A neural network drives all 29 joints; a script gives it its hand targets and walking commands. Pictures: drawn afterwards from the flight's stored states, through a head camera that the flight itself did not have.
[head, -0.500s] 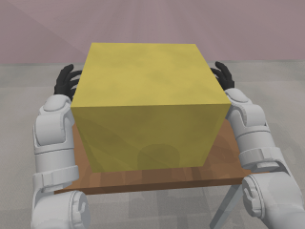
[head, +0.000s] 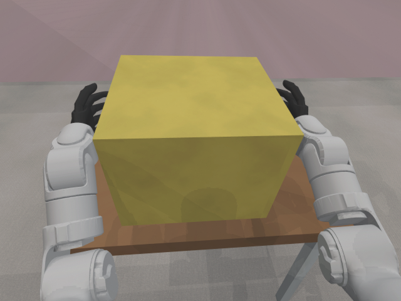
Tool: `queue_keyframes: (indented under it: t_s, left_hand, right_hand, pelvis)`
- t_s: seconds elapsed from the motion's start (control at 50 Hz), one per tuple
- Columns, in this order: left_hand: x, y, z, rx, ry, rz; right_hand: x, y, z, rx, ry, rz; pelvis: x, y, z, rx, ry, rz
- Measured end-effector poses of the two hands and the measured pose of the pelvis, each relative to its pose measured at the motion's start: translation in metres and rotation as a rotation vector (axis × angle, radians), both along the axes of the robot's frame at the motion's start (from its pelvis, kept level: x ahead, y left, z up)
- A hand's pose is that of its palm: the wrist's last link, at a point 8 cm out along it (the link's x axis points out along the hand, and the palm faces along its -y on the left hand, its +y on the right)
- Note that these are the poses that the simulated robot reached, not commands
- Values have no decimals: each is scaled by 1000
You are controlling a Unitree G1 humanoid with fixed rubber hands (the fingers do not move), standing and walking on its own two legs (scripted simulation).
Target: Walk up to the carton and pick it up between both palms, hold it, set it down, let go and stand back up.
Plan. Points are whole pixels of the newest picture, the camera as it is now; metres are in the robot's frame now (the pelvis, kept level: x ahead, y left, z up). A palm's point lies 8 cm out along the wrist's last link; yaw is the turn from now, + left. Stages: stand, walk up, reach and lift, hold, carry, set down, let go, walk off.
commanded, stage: hold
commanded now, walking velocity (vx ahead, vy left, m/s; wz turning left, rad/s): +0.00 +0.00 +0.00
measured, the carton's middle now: (193, 136) +0.40 +0.01 +0.17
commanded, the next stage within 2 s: none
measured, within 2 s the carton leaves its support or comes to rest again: neither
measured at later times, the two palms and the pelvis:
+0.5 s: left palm (83, 130) +0.35 +0.20 +0.23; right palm (294, 120) +0.37 -0.19 +0.22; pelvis +0.00 +0.00 +0.00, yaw +0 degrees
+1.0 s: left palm (83, 128) +0.35 +0.20 +0.23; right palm (294, 118) +0.37 -0.19 +0.23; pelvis +0.00 +0.00 +0.00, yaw +0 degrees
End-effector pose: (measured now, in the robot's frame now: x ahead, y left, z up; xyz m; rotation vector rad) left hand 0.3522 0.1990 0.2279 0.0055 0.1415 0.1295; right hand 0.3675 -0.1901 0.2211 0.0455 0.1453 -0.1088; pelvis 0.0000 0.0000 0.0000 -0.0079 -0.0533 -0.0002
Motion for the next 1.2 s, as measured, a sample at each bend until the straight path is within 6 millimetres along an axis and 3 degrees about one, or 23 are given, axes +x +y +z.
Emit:
queue_keyframes:
  t_s: [1.2]
  left_hand:
    - [1, 1, -1, 0, 4, 0]
  right_hand:
    - [1, 1, -1, -1, 6, 0]
  pelvis:
    - [0, 1, 0, 0, 0, -1]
